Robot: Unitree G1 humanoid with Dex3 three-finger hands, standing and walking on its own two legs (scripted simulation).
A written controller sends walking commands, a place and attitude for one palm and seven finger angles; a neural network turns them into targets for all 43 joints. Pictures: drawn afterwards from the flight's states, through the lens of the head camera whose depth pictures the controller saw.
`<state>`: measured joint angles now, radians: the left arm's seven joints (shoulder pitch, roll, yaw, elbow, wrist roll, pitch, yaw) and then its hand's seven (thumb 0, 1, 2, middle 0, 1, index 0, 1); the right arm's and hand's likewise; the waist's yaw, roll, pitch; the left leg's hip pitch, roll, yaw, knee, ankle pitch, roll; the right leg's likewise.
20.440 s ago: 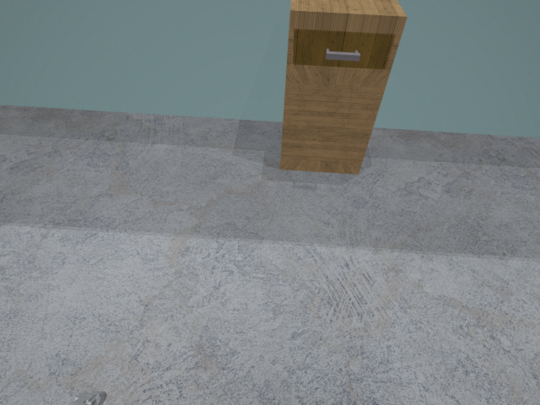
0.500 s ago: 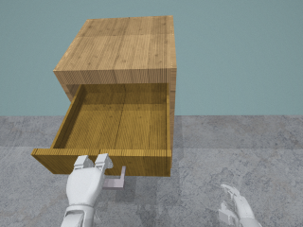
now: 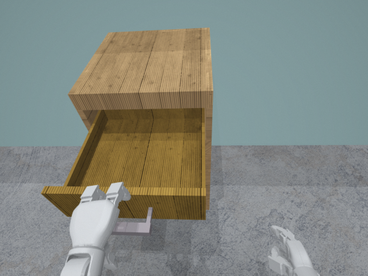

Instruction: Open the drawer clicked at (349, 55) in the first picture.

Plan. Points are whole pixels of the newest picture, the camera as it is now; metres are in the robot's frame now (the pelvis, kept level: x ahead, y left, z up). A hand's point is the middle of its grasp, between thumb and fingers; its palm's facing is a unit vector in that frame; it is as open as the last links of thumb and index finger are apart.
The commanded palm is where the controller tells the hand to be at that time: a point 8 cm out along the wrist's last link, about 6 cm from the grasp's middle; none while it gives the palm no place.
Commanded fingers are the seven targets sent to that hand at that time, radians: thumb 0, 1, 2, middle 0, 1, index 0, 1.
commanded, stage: lift the hand off the handle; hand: left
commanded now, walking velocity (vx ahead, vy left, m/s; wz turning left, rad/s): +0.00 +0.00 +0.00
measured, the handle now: (125, 219) +0.26 +0.19 -0.06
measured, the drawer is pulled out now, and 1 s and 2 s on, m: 0.30 0.30 0.30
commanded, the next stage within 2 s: draw the hand back to the body in 0.98 s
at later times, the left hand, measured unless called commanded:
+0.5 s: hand (108, 215) +0.23 +0.18 +0.05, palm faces +0.07 -0.18 -0.98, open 13.8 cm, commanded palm +0.20 +0.18 +0.11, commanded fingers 0.00 -0.50 0.30 -0.30 -1.20 -0.30 -1.20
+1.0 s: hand (97, 208) +0.23 +0.19 +0.08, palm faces +0.07 -0.19 -0.98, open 13.8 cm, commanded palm +0.20 +0.19 +0.14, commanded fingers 0.00 -0.50 0.30 -0.30 -1.20 -0.30 -1.20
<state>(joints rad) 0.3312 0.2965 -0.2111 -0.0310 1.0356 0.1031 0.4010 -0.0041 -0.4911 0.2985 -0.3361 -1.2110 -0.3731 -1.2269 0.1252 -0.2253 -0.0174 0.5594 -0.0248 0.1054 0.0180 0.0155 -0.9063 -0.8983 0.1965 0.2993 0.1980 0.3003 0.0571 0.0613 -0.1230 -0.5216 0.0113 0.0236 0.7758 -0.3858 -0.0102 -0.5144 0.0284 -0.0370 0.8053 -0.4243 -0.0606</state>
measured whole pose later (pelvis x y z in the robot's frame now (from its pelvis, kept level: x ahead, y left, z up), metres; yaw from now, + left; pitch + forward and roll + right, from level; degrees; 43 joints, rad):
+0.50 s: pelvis +0.01 +0.01 +0.01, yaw +0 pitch +5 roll +1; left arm 0.34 0.30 -0.24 -0.17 1.03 0.14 0.31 0.00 -0.49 0.30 -0.32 -1.20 -0.32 -1.20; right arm 0.12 -0.22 0.00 0.54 -0.01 0.11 0.05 0.02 -0.91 -0.90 0.20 0.30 0.20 0.30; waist 0.08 0.08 -0.11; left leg -0.42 0.01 0.03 0.70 -0.37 0.00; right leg -0.42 0.03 -0.03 0.73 -0.40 -0.05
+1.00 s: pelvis +0.01 +0.01 +0.02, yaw -1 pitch +3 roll +1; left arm 0.37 0.34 -0.20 -0.29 0.98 0.16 0.21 0.00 -0.49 0.30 -0.32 -1.20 -0.32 -1.20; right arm 0.11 -0.23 0.01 0.54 0.00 0.11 0.05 0.02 -0.91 -0.90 0.20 0.30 0.20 0.30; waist 0.09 0.09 -0.09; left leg -0.35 0.01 0.03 0.63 -0.34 0.00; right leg -0.34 0.03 -0.02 0.64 -0.37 -0.05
